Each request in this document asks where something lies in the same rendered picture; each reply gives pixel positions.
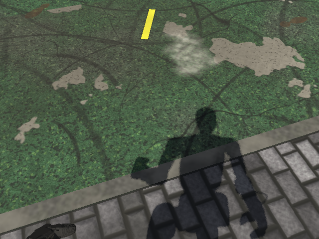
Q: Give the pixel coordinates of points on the left robot hand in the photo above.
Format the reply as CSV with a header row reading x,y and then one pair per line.
x,y
57,231

